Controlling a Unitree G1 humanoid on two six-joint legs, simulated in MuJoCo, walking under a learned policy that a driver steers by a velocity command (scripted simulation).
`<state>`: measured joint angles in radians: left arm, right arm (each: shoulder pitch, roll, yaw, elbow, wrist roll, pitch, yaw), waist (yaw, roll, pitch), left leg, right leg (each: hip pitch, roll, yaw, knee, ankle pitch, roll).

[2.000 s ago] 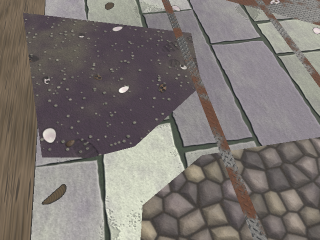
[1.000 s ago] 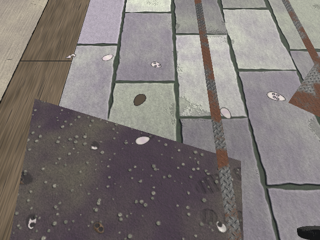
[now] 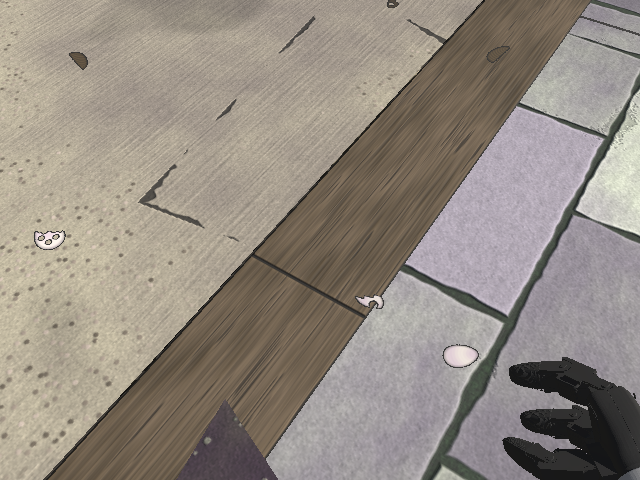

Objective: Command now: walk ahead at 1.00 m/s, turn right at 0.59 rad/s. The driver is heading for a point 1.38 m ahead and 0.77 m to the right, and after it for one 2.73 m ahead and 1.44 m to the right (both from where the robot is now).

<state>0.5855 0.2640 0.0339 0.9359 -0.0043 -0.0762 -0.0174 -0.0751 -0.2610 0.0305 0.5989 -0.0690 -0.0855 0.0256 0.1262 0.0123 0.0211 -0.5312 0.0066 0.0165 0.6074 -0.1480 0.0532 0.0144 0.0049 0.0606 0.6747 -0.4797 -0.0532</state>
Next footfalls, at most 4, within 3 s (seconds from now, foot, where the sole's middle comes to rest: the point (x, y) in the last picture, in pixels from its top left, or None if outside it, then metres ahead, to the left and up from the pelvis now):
0.42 right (436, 439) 0.56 -0.13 -0.75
0.82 left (458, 267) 1.00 -0.19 -0.75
1.28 right None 1.05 -0.64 -0.75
1.72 left None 1.37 -0.97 -0.75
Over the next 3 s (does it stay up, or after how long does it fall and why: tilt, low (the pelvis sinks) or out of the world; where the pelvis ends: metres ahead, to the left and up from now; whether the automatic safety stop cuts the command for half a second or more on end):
stays up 2.22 -1.38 -0.01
